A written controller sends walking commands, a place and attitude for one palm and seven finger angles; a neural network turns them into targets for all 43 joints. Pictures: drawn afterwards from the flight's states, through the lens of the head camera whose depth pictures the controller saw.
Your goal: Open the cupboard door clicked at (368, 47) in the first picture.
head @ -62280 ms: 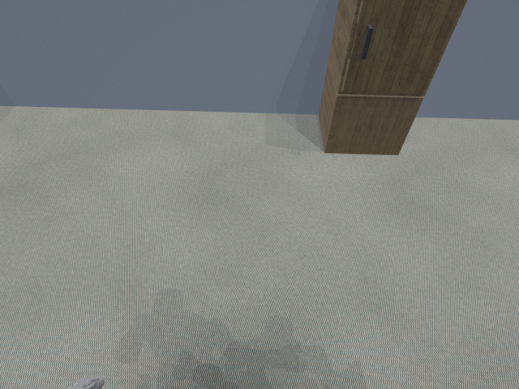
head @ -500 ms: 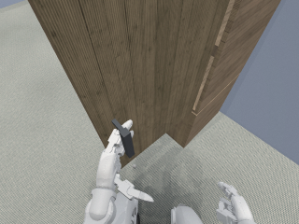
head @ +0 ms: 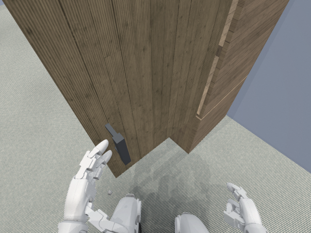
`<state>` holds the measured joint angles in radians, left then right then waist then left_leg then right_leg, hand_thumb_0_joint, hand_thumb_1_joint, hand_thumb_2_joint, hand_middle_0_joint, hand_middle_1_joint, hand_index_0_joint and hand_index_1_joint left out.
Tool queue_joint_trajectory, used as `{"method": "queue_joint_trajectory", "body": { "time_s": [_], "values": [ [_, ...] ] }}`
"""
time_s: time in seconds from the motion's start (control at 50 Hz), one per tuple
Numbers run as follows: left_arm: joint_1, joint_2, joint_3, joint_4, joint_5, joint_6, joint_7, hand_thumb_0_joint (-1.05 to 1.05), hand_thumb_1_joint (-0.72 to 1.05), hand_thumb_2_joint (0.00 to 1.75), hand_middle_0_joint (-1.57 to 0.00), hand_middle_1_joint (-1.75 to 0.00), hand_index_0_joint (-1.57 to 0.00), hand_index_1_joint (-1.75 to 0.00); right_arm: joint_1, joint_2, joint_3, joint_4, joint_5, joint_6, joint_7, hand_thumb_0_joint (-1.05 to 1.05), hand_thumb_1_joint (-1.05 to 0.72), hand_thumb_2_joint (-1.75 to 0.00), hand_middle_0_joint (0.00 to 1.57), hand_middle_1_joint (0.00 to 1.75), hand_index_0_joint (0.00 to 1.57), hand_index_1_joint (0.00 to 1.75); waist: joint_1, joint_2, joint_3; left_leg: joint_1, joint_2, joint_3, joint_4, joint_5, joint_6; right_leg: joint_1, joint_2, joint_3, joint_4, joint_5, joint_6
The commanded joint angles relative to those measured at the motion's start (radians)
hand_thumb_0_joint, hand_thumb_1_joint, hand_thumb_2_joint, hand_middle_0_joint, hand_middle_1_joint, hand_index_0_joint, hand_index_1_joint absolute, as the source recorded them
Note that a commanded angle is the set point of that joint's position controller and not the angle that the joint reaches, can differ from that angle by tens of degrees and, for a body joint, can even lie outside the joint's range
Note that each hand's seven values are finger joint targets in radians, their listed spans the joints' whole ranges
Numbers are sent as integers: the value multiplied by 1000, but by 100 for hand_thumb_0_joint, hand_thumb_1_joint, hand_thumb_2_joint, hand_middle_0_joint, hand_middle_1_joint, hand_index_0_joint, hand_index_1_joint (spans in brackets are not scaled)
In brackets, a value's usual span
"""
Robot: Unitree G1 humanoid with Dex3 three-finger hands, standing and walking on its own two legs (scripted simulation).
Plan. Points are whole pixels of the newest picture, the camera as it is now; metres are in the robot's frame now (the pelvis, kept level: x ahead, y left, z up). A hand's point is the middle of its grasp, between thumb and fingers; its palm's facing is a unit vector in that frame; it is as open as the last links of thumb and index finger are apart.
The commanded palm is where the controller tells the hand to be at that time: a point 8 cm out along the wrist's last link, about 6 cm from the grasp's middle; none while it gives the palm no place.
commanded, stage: slide the hand sideways off the handle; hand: left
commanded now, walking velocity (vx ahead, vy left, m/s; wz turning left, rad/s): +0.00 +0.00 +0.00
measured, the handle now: (118, 145) +0.32 +0.12 +0.05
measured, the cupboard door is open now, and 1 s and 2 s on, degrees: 85 85 85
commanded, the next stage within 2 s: draw the hand back to the body in 0.32 s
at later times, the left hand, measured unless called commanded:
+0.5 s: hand (84, 204) +0.19 +0.16 +0.04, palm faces -0.03 -1.00 +0.00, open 16.3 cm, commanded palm +0.16 +0.22 +0.06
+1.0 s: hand (30, 193) +0.18 +0.21 +0.15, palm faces +0.08 -0.98 -0.19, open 15.9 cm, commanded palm +0.15 +0.27 +0.18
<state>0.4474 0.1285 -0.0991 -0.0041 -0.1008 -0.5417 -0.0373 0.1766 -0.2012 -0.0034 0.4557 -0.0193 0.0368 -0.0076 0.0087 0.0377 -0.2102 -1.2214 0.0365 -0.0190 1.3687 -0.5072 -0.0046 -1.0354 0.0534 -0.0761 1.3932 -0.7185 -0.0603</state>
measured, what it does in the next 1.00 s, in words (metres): rises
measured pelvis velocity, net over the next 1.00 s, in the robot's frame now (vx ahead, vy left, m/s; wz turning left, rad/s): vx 0.01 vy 0.03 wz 0.01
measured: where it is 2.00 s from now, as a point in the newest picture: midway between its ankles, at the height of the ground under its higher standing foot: outside the picture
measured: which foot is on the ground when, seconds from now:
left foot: down 0.00-1.00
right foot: down 0.00-1.00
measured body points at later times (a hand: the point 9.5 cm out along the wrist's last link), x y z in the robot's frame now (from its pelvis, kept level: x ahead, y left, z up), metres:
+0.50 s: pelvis -0.01 +0.01 -0.01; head +0.07 +0.02 +0.43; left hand +0.18 +0.22 +0.04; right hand +0.19 -0.22 -0.10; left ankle +0.07 +0.12 -0.60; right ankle -0.02 -0.09 -0.60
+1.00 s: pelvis +0.01 +0.03 +0.07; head +0.02 +0.03 +0.52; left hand +0.17 +0.26 +0.17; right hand +0.20 -0.20 +0.01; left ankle +0.07 +0.12 -0.60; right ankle -0.02 -0.09 -0.60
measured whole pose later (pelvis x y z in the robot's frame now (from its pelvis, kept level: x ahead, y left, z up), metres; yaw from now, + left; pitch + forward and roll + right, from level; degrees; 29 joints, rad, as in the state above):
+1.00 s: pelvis +0.01 +0.03 +0.07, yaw +1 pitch +10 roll -3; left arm 0.65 0.30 0.10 -0.35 -0.17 -0.22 -0.06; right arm 0.27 -0.22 0.02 0.40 0.04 0.00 -0.10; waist 0.02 0.06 -0.18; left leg -0.84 0.02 -0.01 1.07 -0.41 0.03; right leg -0.64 0.05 -0.06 1.03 -0.57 -0.02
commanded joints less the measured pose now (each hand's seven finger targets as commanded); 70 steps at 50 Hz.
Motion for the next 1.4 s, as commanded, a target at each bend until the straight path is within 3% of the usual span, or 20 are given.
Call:
{"method": "queue_joint_trajectory", "body": {
  "time_s": [0.0,0.14,0.26,0.32,0.4,0.46,0.5,0.58,0.68,0.8,0.9,0.92,0.94,0.98,1.04,1.12,1.16,1.26,1.32,1.38],
  "values": [
    [38,75,116,-227,-69,-72,-33,0,-50,30,-15,-30,-15,-30,-36,-98,-46,-146,9,-64,-17,0,-90,-90,20,30,20,30,-7,-44,-253,274,-32,-19,-95,202,29,101,-28,117,-256,488,52],
    [99,108,169,-219,-110,-68,-112,0,-50,30,-15,-30,-15,-30,-51,-98,-57,-136,16,-79,-35,0,-90,-90,20,30,20,30,-10,-75,-225,226,-27,-21,-71,181,27,92,-34,138,-257,485,67],
    [90,136,199,-242,-151,-75,-182,0,-50,30,-15,-30,-15,-30,-54,-107,-58,-129,20,-102,-50,0,-90,-90,20,30,20,30,-7,-33,-228,214,-24,-25,-60,151,30,53,-28,139,-254,388,58],
    [73,115,174,-261,-163,-65,-195,0,-50,30,-15,-30,-15,-30,-53,-115,-60,-133,19,-117,-51,0,-90,-90,20,30,20,30,-15,-35,-231,228,-21,-33,-60,141,34,16,-20,117,-244,347,55],
    [59,131,169,-293,-150,-41,-178,0,-50,30,-15,-30,-15,-30,-54,-123,-60,-144,20,-123,-50,0,-90,-90,20,30,20,30,-1,-2,-215,241,-18,-43,-92,102,36,-25,-3,86,-238,221,32],
    [79,183,192,-452,-136,-11,-135,0,-50,30,-15,-30,-15,-30,-39,-121,-56,-180,26,-117,-50,0,-90,-90,20,30,20,30,23,57,-275,353,-17,-47,-169,94,36,0,4,60,-260,203,25],
    [121,192,209,-481,-126,35,-100,0,-50,30,-15,-30,-15,-30,-30,-117,-54,-189,33,-105,-52,0,-90,-90,20,30,20,30,30,66,-271,404,-16,-66,-230,85,34,32,13,34,-277,213,23],
    [165,154,188,-455,-119,117,-70,0,-50,30,-15,-30,-15,-30,-19,-115,-47,-200,44,-88,-58,0,-90,-90,20,30,20,30,2,13,-179,447,-15,-75,-310,32,32,66,15,9,-349,197,36],
    [151,175,197,-448,-135,141,-87,0,-50,30,-15,-30,-15,-30,-6,-121,-31,-202,48,-99,-71,0,-90,-90,20,30,20,30,-19,-6,-107,477,-19,-70,-362,30,34,131,12,7,-423,195,41],
    [153,215,241,-502,-166,120,-113,0,-50,30,-15,-30,-15,-30,4,-126,-24,-209,56,-125,-73,0,-90,-90,20,30,20,30,-11,57,-74,570,-18,-81,-439,46,29,194,13,-3,-466,238,36],
    [194,251,300,-518,-192,158,-136,0,-32,37,-16,-30,-16,-30,7,-127,-23,-212,65,-138,-69,0,-90,-90,20,30,20,30,5,65,-71,631,-22,-71,-480,114,30,275,13,0,-518,296,37],
    [266,366,311,-563,-39,253,-8,0,-29,39,-16,-30,-16,-30,2,-124,-24,-247,63,-102,-104,0,-90,-90,20,30,20,30,69,82,-102,693,-4,-50,-556,107,28,308,-20,69,-599,301,22],
    [283,285,262,-595,-27,312,51,0,-26,40,-16,-30,-16,-30,11,-105,-11,-263,61,-87,-118,0,-90,-90,20,30,20,30,29,90,-50,704,-5,-43,-574,108,29,325,-29,58,-622,309,26],
    [283,276,244,-605,17,387,122,0,-18,43,-16,-30,-16,-30,15,-107,-3,-255,59,-62,-126,0,-90,-90,20,30,20,30,20,75,4,732,3,-51,-607,89,30,348,-29,45,-658,301,31],
    [212,309,272,-605,38,438,180,0,-8,48,-16,-30,-16,-30,8,-116,9,-240,52,-60,-138,0,-90,-90,20,30,20,30,5,4,45,774,-4,-41,-638,121,40,410,-32,43,-730,316,36],
    [156,330,306,-585,47,464,211,0,6,54,-17,-30,-17,-30,2,-123,18,-209,47,-83,-145,0,-90,-90,20,30,20,30,8,-11,73,861,-7,-26,-688,187,45,488,-43,48,-805,362,41],
    [130,333,316,-594,51,462,214,0,13,57,-17,-30,-17,-30,-2,-126,21,-193,47,-98,-142,0,-90,-90,20,30,20,30,15,29,72,910,-8,-23,-717,219,44,520,-45,48,-826,391,40],
    [111,352,364,-612,50,459,208,0,31,64,-18,-30,-18,-30,-24,-130,22,-152,46,-132,-127,0,-90,-90,20,30,20,30,29,30,89,987,-10,-16,-775,314,42,609,-49,47,-876,487,40],
    [128,368,413,-604,42,455,201,0,41,69,-18,-30,-18,-30,-41,-129,17,-128,43,-142,-118,0,-90,-90,20,30,20,30,40,-10,94,1020,-11,0,-796,389,44,669,-52,47,-904,574,43],
    [101,387,453,-635,41,446,194,0,51,74,-19,-30,-19,-30,-43,-127,15,-109,43,-149,-108,0,-90,-90,20,30,20,30,43,37,91,1064,-10,8,-818,474,39,711,-52,46,-921,640,45]
  ]
}}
